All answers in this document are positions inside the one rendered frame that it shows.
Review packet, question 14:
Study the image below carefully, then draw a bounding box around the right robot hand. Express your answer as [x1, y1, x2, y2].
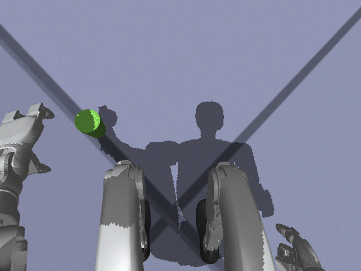
[275, 224, 322, 271]

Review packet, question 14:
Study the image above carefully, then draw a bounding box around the left robot foot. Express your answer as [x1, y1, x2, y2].
[142, 199, 151, 262]

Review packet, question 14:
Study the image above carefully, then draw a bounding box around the cup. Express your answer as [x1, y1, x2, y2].
[74, 109, 106, 138]

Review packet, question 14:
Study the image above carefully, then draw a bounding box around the right robot foot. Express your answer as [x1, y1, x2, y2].
[196, 199, 219, 264]

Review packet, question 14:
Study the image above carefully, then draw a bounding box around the left robot hand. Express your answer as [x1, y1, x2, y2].
[0, 103, 55, 175]

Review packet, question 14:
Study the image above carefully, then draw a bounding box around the left robot arm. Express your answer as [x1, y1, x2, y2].
[0, 144, 32, 271]

